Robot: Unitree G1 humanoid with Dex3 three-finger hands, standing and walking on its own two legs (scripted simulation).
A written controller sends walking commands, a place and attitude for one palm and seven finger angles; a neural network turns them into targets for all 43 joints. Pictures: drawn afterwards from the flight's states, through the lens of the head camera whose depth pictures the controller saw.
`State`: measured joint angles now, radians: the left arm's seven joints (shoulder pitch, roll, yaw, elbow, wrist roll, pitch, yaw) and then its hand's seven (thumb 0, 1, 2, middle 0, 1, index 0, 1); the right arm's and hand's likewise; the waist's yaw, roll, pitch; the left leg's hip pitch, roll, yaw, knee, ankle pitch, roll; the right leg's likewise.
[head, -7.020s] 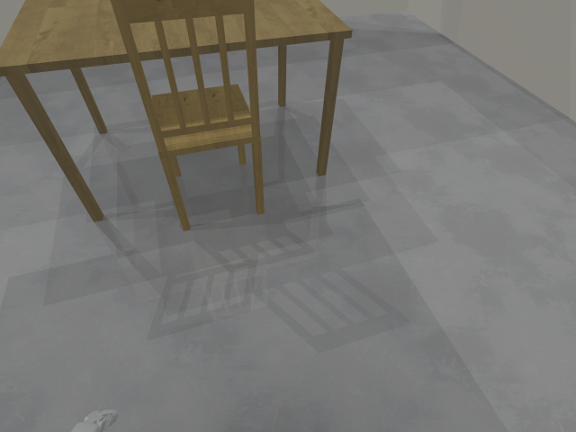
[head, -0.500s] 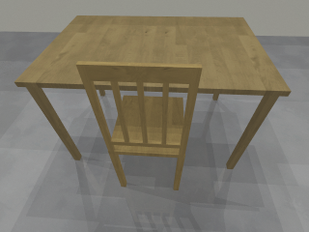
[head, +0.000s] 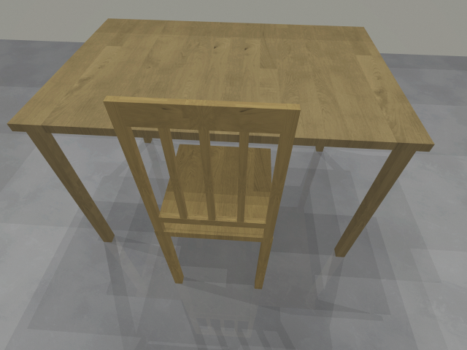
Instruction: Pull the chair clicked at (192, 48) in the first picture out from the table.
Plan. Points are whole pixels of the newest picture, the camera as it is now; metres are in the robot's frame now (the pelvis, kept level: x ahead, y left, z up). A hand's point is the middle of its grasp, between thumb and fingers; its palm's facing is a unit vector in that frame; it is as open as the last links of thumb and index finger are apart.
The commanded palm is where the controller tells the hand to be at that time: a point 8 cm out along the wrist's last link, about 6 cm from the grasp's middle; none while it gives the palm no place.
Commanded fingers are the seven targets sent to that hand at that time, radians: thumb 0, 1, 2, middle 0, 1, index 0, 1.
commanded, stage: look again from close up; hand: left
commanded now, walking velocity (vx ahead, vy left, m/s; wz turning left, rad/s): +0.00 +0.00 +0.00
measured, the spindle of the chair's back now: (208, 180) +0.51 +0.09 -0.07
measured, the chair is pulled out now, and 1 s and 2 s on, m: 0.00 0.00 0.00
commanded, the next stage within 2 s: shuffle to correct the standing spot in 0.88 s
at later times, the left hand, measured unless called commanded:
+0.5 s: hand out of the picture +0.01 +0.15 -0.17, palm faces +0.02 -0.98 -0.18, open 7.4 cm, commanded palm none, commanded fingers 0.00 0.90 0.90 -0.20 -0.30 -0.20 -0.30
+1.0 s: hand out of the picture +0.01 +0.13 -0.17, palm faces +0.03 -0.98 -0.17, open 7.4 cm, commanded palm none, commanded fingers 0.00 0.90 0.90 -0.20 -0.30 -0.20 -0.30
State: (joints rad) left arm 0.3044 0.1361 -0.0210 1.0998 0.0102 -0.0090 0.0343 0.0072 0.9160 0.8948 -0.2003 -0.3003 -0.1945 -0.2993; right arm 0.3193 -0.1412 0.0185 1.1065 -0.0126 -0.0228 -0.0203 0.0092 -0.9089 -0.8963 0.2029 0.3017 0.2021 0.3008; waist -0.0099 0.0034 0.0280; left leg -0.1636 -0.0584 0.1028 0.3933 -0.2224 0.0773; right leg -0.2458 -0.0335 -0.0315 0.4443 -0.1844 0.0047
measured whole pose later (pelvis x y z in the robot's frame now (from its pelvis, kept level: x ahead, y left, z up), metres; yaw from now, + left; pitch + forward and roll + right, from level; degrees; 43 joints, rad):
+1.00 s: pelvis +0.03 -0.03 +0.00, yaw +0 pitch -1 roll +1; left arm 0.32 0.12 -0.03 1.13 0.01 -0.02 0.04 0.00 0.91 0.89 -0.20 -0.30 -0.19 -0.30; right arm 0.31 -0.13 0.02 1.16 -0.01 -0.03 -0.03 0.01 -0.91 -0.90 0.20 0.30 0.20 0.30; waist 0.00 0.00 0.02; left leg -0.10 -0.02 0.09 0.36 -0.24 0.03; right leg -0.19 0.00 -0.05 0.42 -0.22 -0.03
